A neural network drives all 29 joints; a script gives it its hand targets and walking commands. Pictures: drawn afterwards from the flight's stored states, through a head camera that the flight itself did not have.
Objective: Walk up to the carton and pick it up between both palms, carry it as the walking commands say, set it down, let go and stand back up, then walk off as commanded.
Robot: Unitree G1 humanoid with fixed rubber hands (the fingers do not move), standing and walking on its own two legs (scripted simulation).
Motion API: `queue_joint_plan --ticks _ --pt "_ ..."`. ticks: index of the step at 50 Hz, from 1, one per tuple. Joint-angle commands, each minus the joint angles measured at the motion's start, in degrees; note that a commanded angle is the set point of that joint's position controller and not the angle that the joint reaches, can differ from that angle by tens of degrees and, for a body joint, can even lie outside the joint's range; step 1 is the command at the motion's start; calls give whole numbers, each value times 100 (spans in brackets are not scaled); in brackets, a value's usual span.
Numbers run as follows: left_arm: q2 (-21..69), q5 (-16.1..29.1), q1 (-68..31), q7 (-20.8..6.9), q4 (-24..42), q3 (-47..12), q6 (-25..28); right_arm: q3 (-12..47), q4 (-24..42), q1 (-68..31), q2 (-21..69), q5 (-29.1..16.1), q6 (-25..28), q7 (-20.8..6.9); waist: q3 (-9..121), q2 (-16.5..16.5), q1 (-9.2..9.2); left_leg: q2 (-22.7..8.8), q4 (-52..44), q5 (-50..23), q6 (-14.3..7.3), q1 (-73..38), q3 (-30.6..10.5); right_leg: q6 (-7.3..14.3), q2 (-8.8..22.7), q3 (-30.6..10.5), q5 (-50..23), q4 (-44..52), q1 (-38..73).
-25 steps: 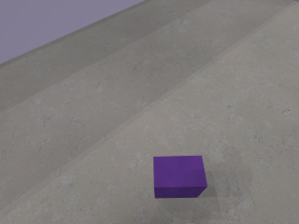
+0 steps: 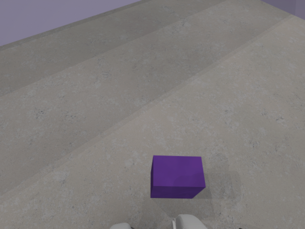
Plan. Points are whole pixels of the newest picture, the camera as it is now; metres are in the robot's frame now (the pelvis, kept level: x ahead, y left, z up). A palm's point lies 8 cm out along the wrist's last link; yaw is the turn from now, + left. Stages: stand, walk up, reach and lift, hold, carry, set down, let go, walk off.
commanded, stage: walk up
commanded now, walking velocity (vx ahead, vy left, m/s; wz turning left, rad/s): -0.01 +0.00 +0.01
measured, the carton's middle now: (174, 178) +0.41 -0.14 -0.62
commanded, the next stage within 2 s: stand in 1.40 s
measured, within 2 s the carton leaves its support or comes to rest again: neither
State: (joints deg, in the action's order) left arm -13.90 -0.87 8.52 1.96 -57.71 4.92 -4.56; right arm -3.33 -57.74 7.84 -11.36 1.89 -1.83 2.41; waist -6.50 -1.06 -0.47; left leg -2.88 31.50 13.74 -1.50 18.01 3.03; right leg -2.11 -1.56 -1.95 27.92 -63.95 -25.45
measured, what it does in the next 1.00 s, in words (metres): steps to the right: right foot, then right foot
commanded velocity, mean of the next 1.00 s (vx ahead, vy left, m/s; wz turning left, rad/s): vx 0.04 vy -0.08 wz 0.01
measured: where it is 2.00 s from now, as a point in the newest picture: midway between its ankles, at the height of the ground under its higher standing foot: outside the picture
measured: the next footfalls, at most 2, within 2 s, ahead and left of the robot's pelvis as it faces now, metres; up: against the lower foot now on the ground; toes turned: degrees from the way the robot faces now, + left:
right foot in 0.16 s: -0.02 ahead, -0.13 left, +0.00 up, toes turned -1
right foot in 0.84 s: +0.00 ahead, -0.22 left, +0.00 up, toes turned -3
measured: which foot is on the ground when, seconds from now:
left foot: down 0.00-0.84, up 0.86-1.00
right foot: up 0.00-0.14, down 0.16-0.56, up 0.58-0.82, down 0.84-1.00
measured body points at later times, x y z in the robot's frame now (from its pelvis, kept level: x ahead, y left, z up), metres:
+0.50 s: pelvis -0.02 -0.02 +0.01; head -0.01 -0.02 +0.46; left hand -0.02 +0.20 -0.15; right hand -0.04 -0.23 -0.16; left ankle +0.03 +0.10 -0.74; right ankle -0.06 -0.13 -0.74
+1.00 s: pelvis +0.00 -0.10 +0.00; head +0.01 -0.12 +0.45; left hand -0.04 +0.12 -0.14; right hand +0.05 -0.35 -0.16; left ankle +0.01 +0.01 -0.70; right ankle -0.04 -0.22 -0.74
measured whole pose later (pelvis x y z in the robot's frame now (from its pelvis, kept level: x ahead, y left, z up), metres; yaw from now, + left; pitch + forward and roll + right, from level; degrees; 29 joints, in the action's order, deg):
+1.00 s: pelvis +0.00 -0.10 +0.00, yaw +1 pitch +2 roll -1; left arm -7.2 -1.9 22.5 2.3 -62.0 0.2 0.1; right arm -4.4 -60.5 12.1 -12.1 1.5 -1.2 1.2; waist 2.2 3.5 0.0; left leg -3.5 48.5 22.5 0.6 26.1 3.4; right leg 0.5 0.3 4.0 15.9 -23.5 -9.8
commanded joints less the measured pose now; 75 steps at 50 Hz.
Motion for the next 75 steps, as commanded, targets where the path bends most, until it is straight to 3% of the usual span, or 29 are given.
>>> queue_joint_plan --ticks 1,2,3,5,8,11,14,27,28,29,30,31,34,39,40,41,42,44,45,46,47,49,53,55,59,63,66,68,75 --pt "-163 -58 713 -149 17 -109 166 -45 183 -23 -697 -66 29 -31 668 1463 -112 -772 -1804 410 -518 -427 -909 -54 261 241 -323 1591 379" --pt "-210 -30 706 -105 -108 -59 173 -37 108 294 -739 -80 58 -20 1089 1040 138 -993 -1761 525 -589 -732 -1346 -35 101 327 178 1932 772" --pt "37 -24 782 -95 -65 -225 221 -97 15 343 -910 -144 37 -27 957 1399 131 -931 -1689 612 -713 -641 -1255 -62 118 481 108 2717 1033" --pt "197 52 1131 34 -325 -252 272 -53 -24 378 -737 -171 36 -60 537 769 -118 -964 -1251 -209 -553 -548 -1151 121 212 425 -1141 4769 1773" --pt "-337 -70 781 94 -225 -254 444 113 -166 962 -153 -262 102 -122 905 -355 486 -185 -956 -541 -30 -672 -501 407 1340 -737 -2702 4805 1966" --pt "-119 5 615 -67 -263 -348 498 48 -321 408 -257 -160 164 -155 184 18 185 -147 -1208 -769 71 -1281 -611 425 1107 -609 -582 5167 710" --pt "29 64 935 6 -442 -432 599 69 -483 636 -178 -158 154 -179 35 -642 242 -270 -1225 -941 -26 -1379 -575 270 807 -261 -952 5254 922" --pt "277 91 1473 41 -573 -486 560 241 -880 758 121 -89 122 -56 -248 257 -90 -140 -1313 -389 155 -613 -488 353 732 -148 -930 4886 1075" --pt "-1053 -47 867 -84 -315 -13 278 -260 -719 1254 -1215 43 105 206 -279 -602 492 -1411 -1258 -435 -55 -974 -1445 245 275 695 -868 3340 61" --pt "-733 -124 1132 -134 -323 -59 219 -392 -894 1780 -1706 68 109 290 187 521 579 -2306 -1715 270 -491 -1514 -2798 -28 201 742 -98 2100 -540" --pt "-651 -196 874 -236 -132 -142 167 -370 -909 1873 -1491 69 44 389 415 781 642 -2750 -2209 1446 -812 -866 -3308 -13 456 341 -137 852 -469" --pt "-340 -185 845 -237 42 -202 185 -355 -924 1637 -1388 75 39 330 185 1628 410 -2394 -2347 1592 -613 -89 -2916 -12 610 118 -312 748 -277" --pt "57 -63 1291 -244 152 -156 250 -256 -631 1077 -769 17 101 311 498 1458 17 -1653 -1865 743 -512 377 -1535 174 720 -359 -510 991 255" --pt "312 -88 2007 -249 -136 -188 234 -374 -381 769 -1012 45 -85 102 1107 1895 -228 -943 -1776 2349 -155 1107 -750 222 -14 987 -412 3354 2025" --pt "277 43 2568 -209 -369 -229 283 -335 -263 259 -832 80 -27 72 1203 1230 -589 -653 -899 2402 -159 1099 -405 237 -15 1044 -777 4183 2425" --pt "-95 -44 2587 -195 -571 -180 335 -332 -273 725 -609 79 -25 33 931 -592 -378 -85 352 2189 -10 1741 68 200 441 272 -377 4836 2572" --pt "-886 -175 2429 -173 -329 -79 399 -237 -109 729 -276 66 -46 77 751 -2171 -424 420 1941 2004 220 2220 643 770 1884 -1566 1001 5829 1709" --pt "-952 -172 1329 3 -27 -66 401 -167 -139 725 -100 137 -48 -16 48 -1076 80 59 2598 1192 243 1703 -77 939 2186 -1892 1703 6379 223" --pt "-538 -190 1018 -14 -72 -107 405 -206 -227 946 -332 -72 -4 -123 -175 -1239 329 -248 2469 900 289 1221 -118 794 1526 -931 378 5890 128" --pt "-129 -126 809 41 -51 -350 494 -157 -215 946 -251 -100 38 -193 -447 -222 426 -261 2305 814 193 1138 -312 766 1363 -449 -1929 5378 251" --pt "306 -128 1065 94 -174 -473 562 -58 -368 942 57 -74 122 -226 -143 -422 460 -46 1898 973 146 1259 68 708 1212 -125 -4240 4785 1173" --pt "19 -50 1159 122 -159 -486 639 0 -227 832 18 -51 135 -96 170 -401 424 -132 1070 861 201 623 -19 934 1419 -67 -5412 4352 1430" --pt "-32 -12 1384 43 -264 -509 715 0 -310 1201 -467 -140 258 -11 620 -613 351 -489 -1367 -1671 -29 -1393 -526 561 1403 -269 -4097 3901 1283" --pt "176 110 1946 9 -436 -551 711 32 -370 954 -652 -137 323 -7 965 153 -133 -1015 -780 -3768 -275 -2156 -898 403 860 78 -2377 4029 1035" --pt "145 20 1273 31 -425 -563 659 160 -473 794 -142 -170 239 -55 232 313 228 -471 -1161 -1867 -80 -957 -370 414 1001 -65 -3239 4339 1688" --pt "175 48 1585 9 -742 -500 673 161 -703 1157 -66 -190 269 -24 395 -266 88 -466 -1033 -2353 -55 -1152 -440 321 960 242 -3864 4325 1949" --pt "435 51 1637 26 -748 -596 656 155 -780 901 -61 -139 288 -9 327 371 -3 -396 -1073 -1963 -117 -1036 -336 372 978 6 -3662 4501 2035" --pt "168 -20 1306 78 -669 -522 598 175 -742 943 -202 -126 239 -13 292 -194 28 -448 -1254 -1849 -50 -879 -426 452 924 74 -3535 4476 2152" --pt "164 29 1224 82 -746 -552 641 238 -884 936 -53 -103 226 -67 188 99 97 -509 -1133 -1648 78 -783 -401 456 898 0 -3095 4692 1989"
